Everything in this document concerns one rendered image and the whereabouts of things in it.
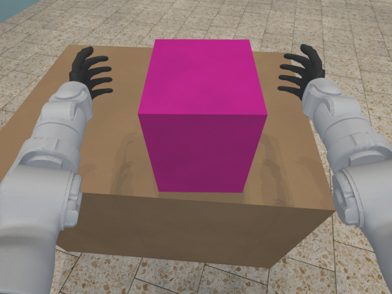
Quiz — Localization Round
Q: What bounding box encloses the robot right upper arm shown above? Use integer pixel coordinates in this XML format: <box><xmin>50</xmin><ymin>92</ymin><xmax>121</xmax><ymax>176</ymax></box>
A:
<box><xmin>332</xmin><ymin>159</ymin><xmax>392</xmax><ymax>294</ymax></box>

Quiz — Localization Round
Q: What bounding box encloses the robot right forearm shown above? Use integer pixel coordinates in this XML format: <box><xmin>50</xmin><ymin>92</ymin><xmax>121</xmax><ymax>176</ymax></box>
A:
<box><xmin>301</xmin><ymin>78</ymin><xmax>392</xmax><ymax>173</ymax></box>

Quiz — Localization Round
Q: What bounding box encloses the robot left upper arm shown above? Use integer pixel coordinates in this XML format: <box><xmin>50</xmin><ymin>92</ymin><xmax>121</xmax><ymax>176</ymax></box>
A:
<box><xmin>0</xmin><ymin>164</ymin><xmax>83</xmax><ymax>294</ymax></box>

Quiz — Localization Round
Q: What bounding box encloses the pedestal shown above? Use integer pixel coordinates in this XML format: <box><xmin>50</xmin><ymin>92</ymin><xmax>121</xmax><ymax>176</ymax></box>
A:
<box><xmin>0</xmin><ymin>45</ymin><xmax>336</xmax><ymax>268</ymax></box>

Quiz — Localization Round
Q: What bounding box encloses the carton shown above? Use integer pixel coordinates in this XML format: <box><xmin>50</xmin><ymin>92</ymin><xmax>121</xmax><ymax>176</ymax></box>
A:
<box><xmin>138</xmin><ymin>39</ymin><xmax>268</xmax><ymax>193</ymax></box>

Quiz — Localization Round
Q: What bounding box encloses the robot left forearm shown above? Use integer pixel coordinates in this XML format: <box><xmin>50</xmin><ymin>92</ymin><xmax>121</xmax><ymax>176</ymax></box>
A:
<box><xmin>0</xmin><ymin>81</ymin><xmax>93</xmax><ymax>209</ymax></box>

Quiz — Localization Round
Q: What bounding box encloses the robot right hand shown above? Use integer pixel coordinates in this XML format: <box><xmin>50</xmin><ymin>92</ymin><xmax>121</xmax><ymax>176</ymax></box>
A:
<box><xmin>277</xmin><ymin>44</ymin><xmax>325</xmax><ymax>101</ymax></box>

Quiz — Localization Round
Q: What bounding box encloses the robot left hand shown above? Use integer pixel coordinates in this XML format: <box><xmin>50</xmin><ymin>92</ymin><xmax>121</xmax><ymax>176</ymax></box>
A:
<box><xmin>69</xmin><ymin>47</ymin><xmax>113</xmax><ymax>100</ymax></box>

